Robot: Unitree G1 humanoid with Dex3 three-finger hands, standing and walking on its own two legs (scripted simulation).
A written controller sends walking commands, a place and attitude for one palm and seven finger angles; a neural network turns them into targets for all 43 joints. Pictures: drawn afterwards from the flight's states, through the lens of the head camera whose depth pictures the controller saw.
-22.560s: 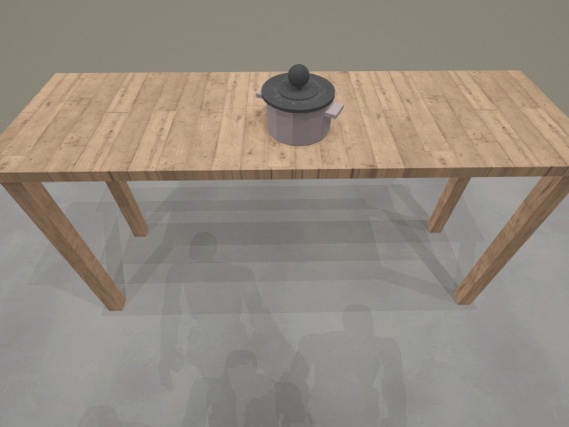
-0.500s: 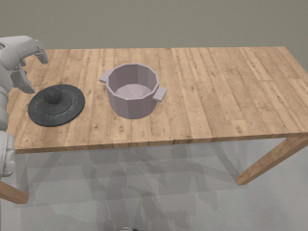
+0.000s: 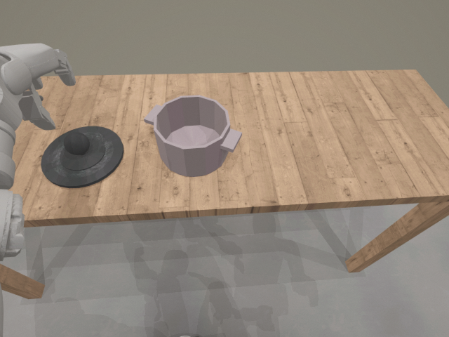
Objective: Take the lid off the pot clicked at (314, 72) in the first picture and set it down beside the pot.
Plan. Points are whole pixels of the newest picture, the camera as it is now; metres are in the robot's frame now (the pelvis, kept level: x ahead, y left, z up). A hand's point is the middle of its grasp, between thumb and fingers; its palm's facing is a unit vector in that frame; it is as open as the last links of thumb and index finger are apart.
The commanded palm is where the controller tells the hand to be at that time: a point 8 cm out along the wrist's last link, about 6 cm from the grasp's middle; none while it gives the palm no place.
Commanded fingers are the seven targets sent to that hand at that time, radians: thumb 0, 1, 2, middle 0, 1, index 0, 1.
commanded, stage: draw the hand back to the body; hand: left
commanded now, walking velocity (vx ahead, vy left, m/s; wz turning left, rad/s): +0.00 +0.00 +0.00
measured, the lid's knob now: (76, 143) +0.50 +0.30 +0.02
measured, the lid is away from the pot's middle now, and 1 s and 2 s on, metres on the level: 0.25 0.25 0.25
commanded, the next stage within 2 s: none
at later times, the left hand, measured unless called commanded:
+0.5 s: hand (58, 112) +0.41 +0.24 +0.19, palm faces +0.18 -0.84 -0.52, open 11.0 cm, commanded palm +0.37 +0.29 +0.22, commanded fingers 0.00 0.05 0.69 -0.34 -0.80 -0.34 -0.80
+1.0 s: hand (55, 137) +0.35 +0.22 +0.20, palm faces +0.44 -0.86 -0.26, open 9.3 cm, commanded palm +0.30 +0.25 +0.21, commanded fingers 0.00 0.62 0.83 -0.25 -0.46 -0.25 -0.46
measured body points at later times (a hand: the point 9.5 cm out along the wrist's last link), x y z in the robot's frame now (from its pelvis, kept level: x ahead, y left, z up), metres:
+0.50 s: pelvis +0.00 -0.02 +0.01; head +0.03 -0.01 +0.46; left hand +0.40 +0.28 +0.22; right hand +0.15 -0.26 -0.10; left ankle +0.05 +0.08 -0.73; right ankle -0.03 -0.16 -0.73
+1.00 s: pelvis +0.02 -0.06 +0.01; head +0.02 -0.07 +0.46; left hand +0.32 +0.26 +0.21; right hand +0.18 -0.31 -0.09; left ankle +0.05 +0.08 -0.73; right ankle -0.03 -0.16 -0.73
